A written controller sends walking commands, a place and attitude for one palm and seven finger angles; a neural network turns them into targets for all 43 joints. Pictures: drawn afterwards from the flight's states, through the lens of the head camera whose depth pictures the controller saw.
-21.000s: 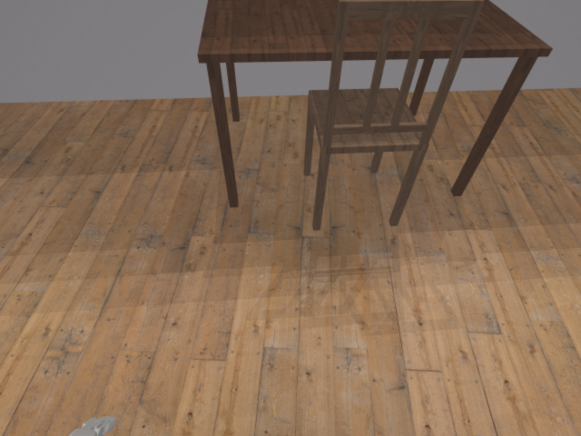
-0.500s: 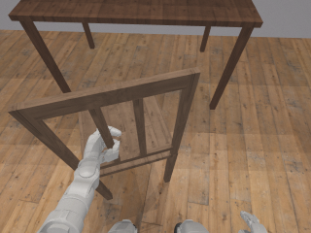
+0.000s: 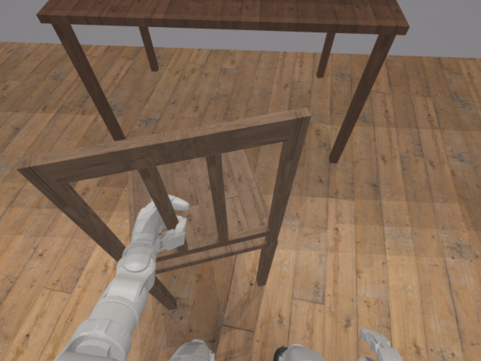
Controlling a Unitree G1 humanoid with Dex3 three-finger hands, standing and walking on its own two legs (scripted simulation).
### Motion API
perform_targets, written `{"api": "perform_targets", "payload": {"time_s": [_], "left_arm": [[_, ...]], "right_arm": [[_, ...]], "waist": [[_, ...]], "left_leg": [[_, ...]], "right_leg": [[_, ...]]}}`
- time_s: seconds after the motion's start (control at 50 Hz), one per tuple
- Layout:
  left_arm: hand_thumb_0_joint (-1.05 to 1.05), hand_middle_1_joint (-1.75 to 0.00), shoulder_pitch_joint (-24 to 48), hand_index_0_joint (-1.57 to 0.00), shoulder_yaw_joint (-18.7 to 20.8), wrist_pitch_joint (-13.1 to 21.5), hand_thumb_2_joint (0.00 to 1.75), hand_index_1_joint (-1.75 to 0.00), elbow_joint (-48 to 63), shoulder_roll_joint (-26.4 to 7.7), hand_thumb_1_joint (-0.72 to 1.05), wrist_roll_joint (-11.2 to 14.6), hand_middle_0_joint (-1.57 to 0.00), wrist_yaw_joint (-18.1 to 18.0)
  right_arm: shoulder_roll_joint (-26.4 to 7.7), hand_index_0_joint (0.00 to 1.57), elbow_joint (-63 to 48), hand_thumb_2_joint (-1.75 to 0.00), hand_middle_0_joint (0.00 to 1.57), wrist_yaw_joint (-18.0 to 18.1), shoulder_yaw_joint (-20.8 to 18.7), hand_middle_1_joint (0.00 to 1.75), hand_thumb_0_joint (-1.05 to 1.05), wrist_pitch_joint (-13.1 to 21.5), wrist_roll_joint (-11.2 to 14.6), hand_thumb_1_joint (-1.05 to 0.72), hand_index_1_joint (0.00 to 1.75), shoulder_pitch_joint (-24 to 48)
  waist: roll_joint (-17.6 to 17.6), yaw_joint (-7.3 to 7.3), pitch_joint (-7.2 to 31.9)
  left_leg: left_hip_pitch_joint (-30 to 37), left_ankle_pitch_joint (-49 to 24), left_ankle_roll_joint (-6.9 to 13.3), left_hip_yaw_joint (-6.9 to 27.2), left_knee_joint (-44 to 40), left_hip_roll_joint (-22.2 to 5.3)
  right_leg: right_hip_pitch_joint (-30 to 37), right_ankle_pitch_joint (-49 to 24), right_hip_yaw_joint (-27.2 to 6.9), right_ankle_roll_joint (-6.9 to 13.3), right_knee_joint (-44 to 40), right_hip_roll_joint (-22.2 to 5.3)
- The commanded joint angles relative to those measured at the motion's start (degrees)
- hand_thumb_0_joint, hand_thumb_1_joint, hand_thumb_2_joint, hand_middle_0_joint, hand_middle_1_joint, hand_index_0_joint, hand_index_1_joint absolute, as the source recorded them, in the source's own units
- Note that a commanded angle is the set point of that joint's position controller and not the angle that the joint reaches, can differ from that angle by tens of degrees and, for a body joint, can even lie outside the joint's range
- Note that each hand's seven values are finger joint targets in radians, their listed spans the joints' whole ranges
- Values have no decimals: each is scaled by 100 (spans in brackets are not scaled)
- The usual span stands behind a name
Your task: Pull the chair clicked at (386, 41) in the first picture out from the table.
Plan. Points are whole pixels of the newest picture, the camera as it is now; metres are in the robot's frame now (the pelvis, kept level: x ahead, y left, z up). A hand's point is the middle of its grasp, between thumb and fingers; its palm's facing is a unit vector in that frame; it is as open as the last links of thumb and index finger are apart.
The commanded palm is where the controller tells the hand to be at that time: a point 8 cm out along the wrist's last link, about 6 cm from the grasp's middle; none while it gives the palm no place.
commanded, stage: step backward, pulling the chair out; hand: left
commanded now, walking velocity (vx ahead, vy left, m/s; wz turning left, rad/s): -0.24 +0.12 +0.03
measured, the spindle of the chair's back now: (168, 216) +0.36 +0.16 -0.04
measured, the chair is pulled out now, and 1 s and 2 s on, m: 0.54 0.56 0.56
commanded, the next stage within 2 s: none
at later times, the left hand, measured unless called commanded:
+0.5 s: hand (177, 242) +0.31 +0.14 -0.05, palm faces +0.03 -0.98 -0.19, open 5.6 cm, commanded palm +0.29 +0.19 -0.04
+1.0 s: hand (177, 241) +0.32 +0.14 -0.05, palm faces +0.02 -0.98 -0.19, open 5.5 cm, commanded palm +0.29 +0.19 -0.04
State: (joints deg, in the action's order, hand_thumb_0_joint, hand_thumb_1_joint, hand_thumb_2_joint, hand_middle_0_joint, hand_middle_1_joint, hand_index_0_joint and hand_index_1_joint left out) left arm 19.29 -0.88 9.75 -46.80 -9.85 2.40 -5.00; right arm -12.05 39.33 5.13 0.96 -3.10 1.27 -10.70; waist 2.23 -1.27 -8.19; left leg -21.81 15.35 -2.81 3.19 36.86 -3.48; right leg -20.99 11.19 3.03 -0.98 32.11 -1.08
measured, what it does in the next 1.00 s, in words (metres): stands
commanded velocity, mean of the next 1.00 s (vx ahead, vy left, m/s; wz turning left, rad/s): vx -0.24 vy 0.02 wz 0.04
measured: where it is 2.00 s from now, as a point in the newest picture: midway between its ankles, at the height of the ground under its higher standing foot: outside the picture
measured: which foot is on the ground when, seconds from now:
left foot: down 0.00-1.00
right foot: down 0.00-1.00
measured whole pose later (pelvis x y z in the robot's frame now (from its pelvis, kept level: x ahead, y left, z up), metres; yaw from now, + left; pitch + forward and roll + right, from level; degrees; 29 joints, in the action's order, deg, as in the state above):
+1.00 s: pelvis -0.01 +0.00 +0.00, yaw +0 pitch -1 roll +0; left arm 19.4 -0.1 9.3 -50.7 -9.3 2.2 -5.1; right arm -13.8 38.7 6.5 0.8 -4.0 2.2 -10.5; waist 0.8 -1.8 -6.0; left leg -20.0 14.7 -2.4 1.9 35.1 -2.0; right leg -21.8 10.9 2.8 -1.1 33.2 -3.3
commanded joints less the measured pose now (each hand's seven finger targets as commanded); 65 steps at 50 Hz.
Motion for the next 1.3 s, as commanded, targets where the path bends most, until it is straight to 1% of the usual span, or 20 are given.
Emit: {"api": "perform_targets", "payload": {"time_s": [0.0,0.06,0.1,0.2,0.24,0.3,0.38,0.42,0.46,0.5,0.56,0.64,0.68,0.78,0.86,0.96,1.08,1.14,1.2,1.28], "left_arm": [[0,-145,811,-50,304,331,90,-145,813,-893,90,-83,-50,-51],[0,-145,923,-50,366,304,90,-145,751,-966,90,-73,-50,-90],[0,-145,796,-50,416,278,90,-145,701,-951,90,-64,-50,-118],[0,-145,1007,-50,142,332,90,-145,810,-609,90,-61,-50,-44],[0,-145,1144,-50,79,339,90,-145,796,-488,90,-49,-50,-12],[0,-145,1121,-50,50,293,90,-145,700,-525,90,-98,-50,22],[0,-145,1120,-50,194,278,90,-145,645,-770,90,-101,-50,-4],[0,-145,1130,-50,233,275,90,-145,571,-832,90,-91,-50,-30],[0,-145,1171,-50,341,268,90,-145,467,-980,90,-84,-50,-89],[0,-145,1156,-50,428,202,90,-145,326,-1063,90,-87,-50,-120],[0,-145,1355,-50,397,216,90,-145,417,-932,90,-79,-50,-85],[0,-145,1535,-50,134,291,90,-145,487,-627,90,-117,-50,-25],[0,-145,1423,-50,168,286,90,-145,458,-683,90,-122,-50,-16],[0,-145,1219,-50,206,267,90,-145,472,-822,90,-110,-50,-18],[0,-145,1245,-50,299,239,90,-145,459,-929,90,-119,-50,-71],[0,-145,1208,-50,322,193,90,-145,509,-907,90,-107,-50,-84],[0,-145,1204,-50,184,226,90,-145,674,-711,90,-130,-50,-49],[0,-145,1224,-50,90,241,90,-145,732,-550,90,-128,-50,-13],[0,-145,1168,-50,159,226,90,-145,649,-682,90,-109,-50,-13],[0,-145,1219,-50,299,205,90,-145,503,-988,90,-91,-50,-73]], "right_arm": [[-928,20,-668,-90,20,168,-389,30,0,109,29,-90,30,-85],[-858,20,-720,-90,20,185,-310,30,0,49,38,-90,30,46],[-869,20,-704,-90,20,206,-288,30,0,34,30,-90,30,95],[-915,20,-805,-90,20,235,-241,30,0,78,9,-90,30,225],[-887,20,-735,-90,20,208,-260,30,0,110,10,-90,30,108],[-924,20,-642,-90,20,169,-309,30,0,198,19,-90,30,-65],[-974,20,-601,-90,20,181,-359,30,0,260,39,-90,30,-129],[-906,20,-599,-90,20,180,-336,30,0,267,55,-90,30,-147],[-855,20,-540,-90,20,189,-332,30,0,269,79,-90,30,-189],[-882,20,-446,-90,20,194,-306,30,0,248,62,-90,30,-194],[-904,20,-477,-90,20,230,-273,30,0,252,35,-90,30,-13],[-910,20,-547,-90,20,249,-254,30,0,178,31,-90,30,107],[-938,20,-550,-90,20,242,-287,30,0,160,52,-90,30,46],[-942,20,-584,-90,20,223,-346,30,0,167,82,-90,30,-62],[-890,20,-647,-90,20,220,-327,30,0,135,73,-90,30,-18],[-868,20,-699,-90,20,227,-288,30,0,72,67,-90,30,81],[-926,20,-692,-90,20,236,-276,30,0,70,57,-90,30,130],[-885,20,-675,-90,20,173,-288,30,0,113,25,-90,30,42],[-904,20,-611,-90,20,174,-321,30,0,174,50,-90,30,-44],[-905,20,-505,-90,20,207,-342,30,0,204,89,-90,30,-159]], "waist": [[-378,16,2575],[-980,66,2146],[-905,63,1925],[519,149,1563],[719,180,1826],[555,127,2156],[486,113,1802],[-182,107,1850],[-907,69,1999],[-927,55,2010],[-1024,50,2003],[119,154,1859],[198,172,1917],[8,118,2077],[-418,110,2141],[-825,124,2007],[462,188,1925],[494,186,2041],[233,140,1927],[-524,62,2018]], "left_leg": [[561,-544,212,208,-89,-240],[596,544,222,82,193,32],[871,579,252,106,127,40],[-145,357,797,1231,-1661,-948],[153,-985,961,1305,-1381,-1159],[624,-2019,743,899,-893,-1018],[40,-634,557,666,-1008,-788],[67,19,398,333,-589,-423],[507,614,224,-42,167,19],[841,579,213,32,525,132],[810,-536,293,321,-216,-149],[478,-1377,587,765,-1091,-749],[455,-1728,622,847,-1106,-839],[552,-1287,360,421,-765,-537],[617,-457,252,157,-387,-216],[739,-207,297,180,-330,-137],[409,-1362,645,872,-1319,-876],[552,-1947,684,850,-1094,-1007],[423,-1403,500,578,-868,-760],[647,-222,242,116,-226,-158]], "right_leg": [[1024,-962,-1120,603,-588,-1336],[338,875,-1260,642,-1186,-1601],[-126,1466,-1054,634,-1258,-1550],[554,1440,-333,110,167,-308],[847,600,-272,113,338,-201],[1075,-309,-374,153,-33,-338],[1033,176,-469,243,-123,-408],[834,527,-947,368,-576,-782],[339,1034,-1523,688,-1222,-1519],[99,879,-1484,824,-1358,-1787],[582,-340,-992,589,-750,-1449],[853,-40,-433,128,-63,-612],[1081,-334,-356,126,5,-498],[1167,-864,-688,323,-343,-772],[801,-195,-1075,488,-769,-1200],[548,439,-1021,490,-1012,-1317],[948,52,-281,121,107,-402],[1076,-164,-247,136,98,-344],[1143,-532,-446,219,-237,-496],[596,-54,-1145,590,-881,-1247]]}}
